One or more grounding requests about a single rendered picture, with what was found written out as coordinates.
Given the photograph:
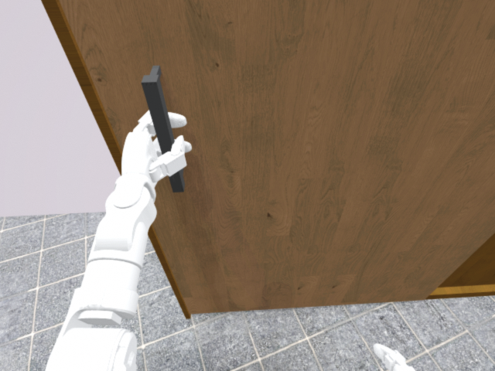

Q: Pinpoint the wardrobe door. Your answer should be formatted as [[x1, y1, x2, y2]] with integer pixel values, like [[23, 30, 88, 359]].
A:
[[59, 0, 495, 314], [438, 233, 495, 288]]

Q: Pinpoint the robot right hand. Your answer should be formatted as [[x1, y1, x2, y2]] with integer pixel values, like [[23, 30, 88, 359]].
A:
[[374, 343, 415, 371]]

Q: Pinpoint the robot left hand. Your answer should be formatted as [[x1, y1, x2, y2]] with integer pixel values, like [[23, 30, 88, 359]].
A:
[[121, 110, 192, 188]]

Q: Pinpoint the left robot upper arm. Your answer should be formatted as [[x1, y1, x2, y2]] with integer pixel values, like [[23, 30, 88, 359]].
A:
[[49, 328, 137, 371]]

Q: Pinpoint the handle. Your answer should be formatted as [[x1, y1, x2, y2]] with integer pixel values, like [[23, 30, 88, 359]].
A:
[[142, 66, 185, 192]]

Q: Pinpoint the left robot forearm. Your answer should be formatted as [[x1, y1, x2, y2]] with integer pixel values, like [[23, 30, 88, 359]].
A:
[[45, 173, 157, 371]]

